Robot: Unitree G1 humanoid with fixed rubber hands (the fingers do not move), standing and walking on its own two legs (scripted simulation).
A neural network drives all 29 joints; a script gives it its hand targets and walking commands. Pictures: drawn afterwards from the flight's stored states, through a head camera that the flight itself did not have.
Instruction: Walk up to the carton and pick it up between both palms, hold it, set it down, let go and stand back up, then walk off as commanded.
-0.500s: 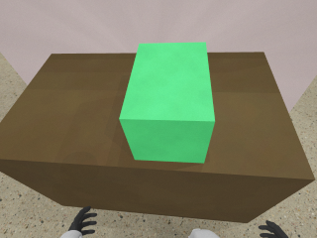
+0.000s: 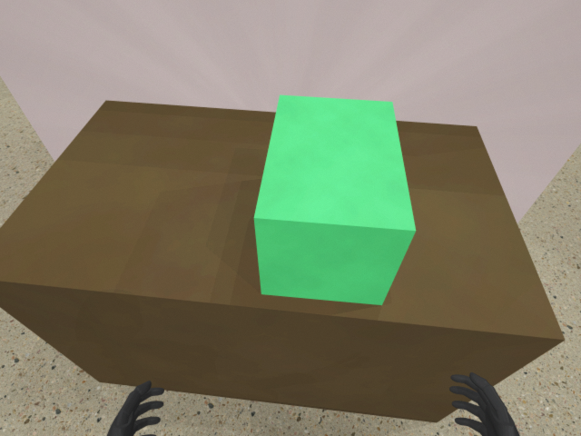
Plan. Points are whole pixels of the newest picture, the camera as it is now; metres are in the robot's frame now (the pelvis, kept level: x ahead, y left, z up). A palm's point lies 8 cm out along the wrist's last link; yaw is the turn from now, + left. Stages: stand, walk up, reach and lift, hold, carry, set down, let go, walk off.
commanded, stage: reach and lift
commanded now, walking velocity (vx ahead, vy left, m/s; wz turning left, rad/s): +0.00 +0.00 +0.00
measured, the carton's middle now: (328, 195) +0.52 -0.07 +0.00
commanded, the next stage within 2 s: none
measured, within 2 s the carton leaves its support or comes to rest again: neither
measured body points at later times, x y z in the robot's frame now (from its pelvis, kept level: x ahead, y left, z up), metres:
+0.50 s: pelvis +0.00 -0.05 +0.00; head -0.04 -0.06 +0.45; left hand +0.19 +0.19 -0.02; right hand +0.18 -0.29 -0.03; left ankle -0.02 +0.08 -0.73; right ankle +0.07 -0.13 -0.73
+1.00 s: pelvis +0.03 -0.03 +0.01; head +0.02 +0.00 +0.45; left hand +0.26 +0.23 +0.01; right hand +0.23 -0.20 +0.01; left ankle -0.01 +0.08 -0.73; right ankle +0.07 -0.13 -0.73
